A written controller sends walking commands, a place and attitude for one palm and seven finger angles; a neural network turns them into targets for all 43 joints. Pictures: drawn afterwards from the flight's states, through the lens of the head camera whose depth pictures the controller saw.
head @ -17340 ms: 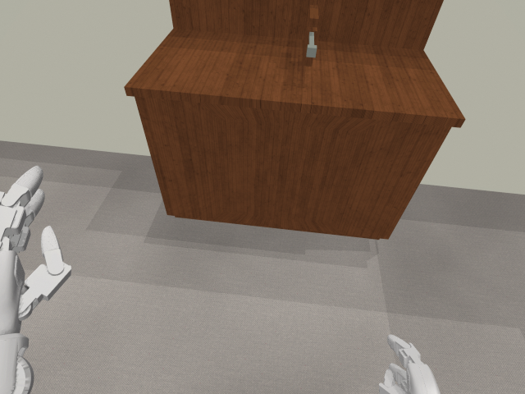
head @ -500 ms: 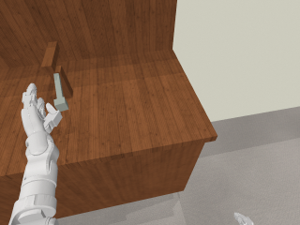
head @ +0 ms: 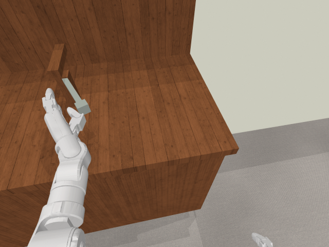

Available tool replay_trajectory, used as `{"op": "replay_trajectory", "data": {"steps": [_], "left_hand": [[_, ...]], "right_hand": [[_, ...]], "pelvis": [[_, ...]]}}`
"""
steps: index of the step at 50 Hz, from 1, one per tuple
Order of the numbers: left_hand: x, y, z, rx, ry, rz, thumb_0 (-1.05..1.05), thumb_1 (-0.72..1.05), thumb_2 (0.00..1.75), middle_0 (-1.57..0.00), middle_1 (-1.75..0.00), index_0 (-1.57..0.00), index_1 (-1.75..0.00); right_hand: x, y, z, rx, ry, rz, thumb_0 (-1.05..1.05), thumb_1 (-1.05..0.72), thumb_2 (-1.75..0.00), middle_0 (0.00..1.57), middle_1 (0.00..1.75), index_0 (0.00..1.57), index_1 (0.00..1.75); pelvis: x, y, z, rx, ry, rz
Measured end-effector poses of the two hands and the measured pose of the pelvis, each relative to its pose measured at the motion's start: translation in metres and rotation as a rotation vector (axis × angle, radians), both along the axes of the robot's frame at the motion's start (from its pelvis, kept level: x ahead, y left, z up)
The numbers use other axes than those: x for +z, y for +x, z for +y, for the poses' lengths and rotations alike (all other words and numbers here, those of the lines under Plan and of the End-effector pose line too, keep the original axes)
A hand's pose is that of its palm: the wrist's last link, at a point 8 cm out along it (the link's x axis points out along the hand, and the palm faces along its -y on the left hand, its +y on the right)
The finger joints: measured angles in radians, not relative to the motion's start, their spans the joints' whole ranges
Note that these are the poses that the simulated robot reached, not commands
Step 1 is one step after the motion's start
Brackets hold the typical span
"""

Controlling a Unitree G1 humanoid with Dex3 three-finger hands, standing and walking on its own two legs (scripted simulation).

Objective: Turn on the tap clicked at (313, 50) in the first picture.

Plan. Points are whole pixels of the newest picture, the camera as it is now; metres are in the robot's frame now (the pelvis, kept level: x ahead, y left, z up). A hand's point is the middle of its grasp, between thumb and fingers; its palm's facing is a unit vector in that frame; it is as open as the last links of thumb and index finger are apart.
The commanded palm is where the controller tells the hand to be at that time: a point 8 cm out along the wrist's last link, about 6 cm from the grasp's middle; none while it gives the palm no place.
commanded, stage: push the lever round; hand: left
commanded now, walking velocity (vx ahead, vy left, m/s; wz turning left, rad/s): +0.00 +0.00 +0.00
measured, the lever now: (82, 107) +0.43 +0.23 +0.10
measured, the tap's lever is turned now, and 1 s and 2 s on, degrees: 25 56 78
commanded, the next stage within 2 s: lift the hand up off the lever in 1.78 s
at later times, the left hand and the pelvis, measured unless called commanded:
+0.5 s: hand (99, 109) +0.43 +0.19 +0.10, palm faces +0.69 -0.72 -0.06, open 7.7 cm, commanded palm +0.38 +0.21 +0.10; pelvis +0.00 -0.01 +0.00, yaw -1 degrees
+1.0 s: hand (115, 99) +0.47 +0.15 +0.10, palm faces +0.75 -0.66 -0.09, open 7.6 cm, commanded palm +0.42 +0.17 +0.10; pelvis +0.00 -0.01 -0.01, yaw +0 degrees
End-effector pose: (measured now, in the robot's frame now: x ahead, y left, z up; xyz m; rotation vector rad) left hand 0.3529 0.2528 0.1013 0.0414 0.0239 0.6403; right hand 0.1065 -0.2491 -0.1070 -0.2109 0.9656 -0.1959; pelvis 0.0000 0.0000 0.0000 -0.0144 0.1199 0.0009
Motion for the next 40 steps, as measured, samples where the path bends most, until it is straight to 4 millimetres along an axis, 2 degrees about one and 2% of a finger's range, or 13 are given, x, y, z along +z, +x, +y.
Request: {"op": "replay_trajectory", "data": {"steps": [13, 23, 31, 40], "left_hand": [[0.001, 0.022, -0.032, 0.065, -0.005, 0.031, 0.0, 0.91, 0.9, -0.15, -0.15, -0.15, -0.15], [0.002, 0.025, -0.041, 0.124, -0.008, 0.036, 0.01, 0.91, 0.9, -0.15, -0.15, -0.15, -0.15], [0.003, 0.027, -0.05, 0.151, -0.01, 0.041, 0.01, 0.92, 0.9, -0.15, -0.15, -0.15, -0.15], [0.002, 0.041, -0.066, 0.176, -0.021, 0.056, 0.01, 0.93, 0.91, -0.15, -0.15, -0.15, -0.15]], "right_hand": [[-0.006, -0.014, -0.004, -0.017, 0.01, 0.043, 0.01, -0.9, -0.89, 0.2, 0.3, 0.2, 0.3], [-0.009, -0.023, -0.012, -0.032, 0.013, 0.075, 0.01, -0.9, -0.89, 0.2, 0.3, 0.2, 0.3], [-0.01, -0.023, -0.017, -0.024, 0.006, 0.083, 0.01, -0.9, -0.89, 0.2, 0.3, 0.2, 0.3], [-0.012, -0.02, -0.014, -0.007, 0.013, 0.093, 0.01, -0.9, -0.89, 0.2, 0.3, 0.2, 0.3]], "pelvis": [[-0.001, 0.0, -0.005, -0.008, 0.005, 0.02], [-0.001, 0.003, -0.01, -0.013, 0.007, 0.026], [-0.001, 0.001, -0.012, -0.005, 0.007, 0.025], [-0.003, 0.0, -0.014, -0.002, 0.008, 0.047]]}}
